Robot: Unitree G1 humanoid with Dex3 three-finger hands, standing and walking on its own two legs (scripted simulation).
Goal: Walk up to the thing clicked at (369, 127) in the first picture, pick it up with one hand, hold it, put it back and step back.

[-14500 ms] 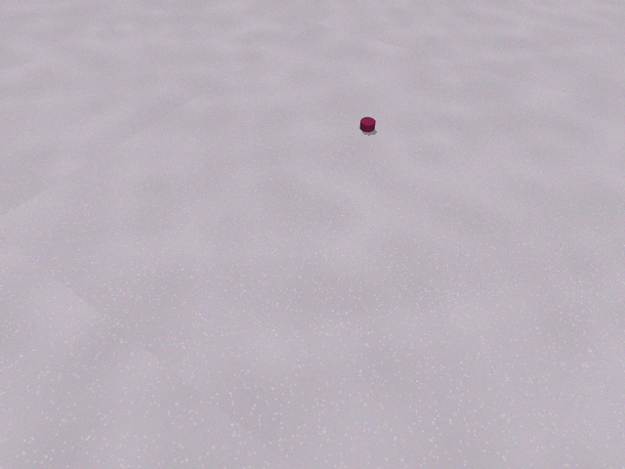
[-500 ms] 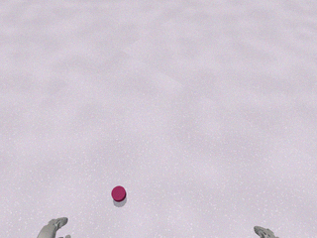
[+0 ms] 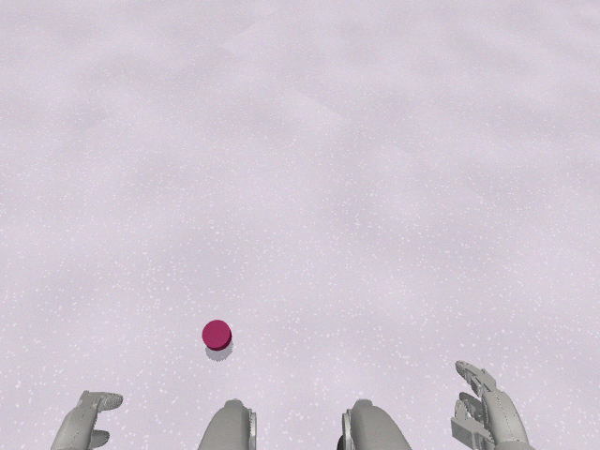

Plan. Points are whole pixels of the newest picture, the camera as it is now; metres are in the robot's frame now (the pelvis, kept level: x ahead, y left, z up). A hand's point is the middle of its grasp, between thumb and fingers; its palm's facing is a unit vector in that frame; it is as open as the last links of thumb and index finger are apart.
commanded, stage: rise first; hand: left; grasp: from above
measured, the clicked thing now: (217, 335) +0.42 +0.23 -0.68
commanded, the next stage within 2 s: none
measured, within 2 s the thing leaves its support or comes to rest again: neither
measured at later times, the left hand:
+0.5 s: hand (145, 397) +0.22 +0.29 -0.32, palm faces -0.43 -0.54 -0.73, open 14.0 cm
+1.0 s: hand (167, 360) +0.31 +0.30 -0.46, palm faces -0.47 -0.14 -0.87, open 14.0 cm
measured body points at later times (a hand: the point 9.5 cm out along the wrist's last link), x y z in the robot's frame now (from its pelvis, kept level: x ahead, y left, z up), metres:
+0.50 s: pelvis -0.04 +0.00 -0.17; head +0.14 +0.01 +0.24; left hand +0.24 +0.31 -0.28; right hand +0.16 -0.27 -0.29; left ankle +0.02 +0.13 -0.67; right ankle +0.01 -0.15 -0.67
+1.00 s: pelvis -0.09 +0.00 -0.32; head +0.12 +0.04 +0.08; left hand +0.33 +0.31 -0.41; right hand +0.00 -0.28 -0.44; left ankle +0.02 +0.13 -0.67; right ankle +0.01 -0.15 -0.67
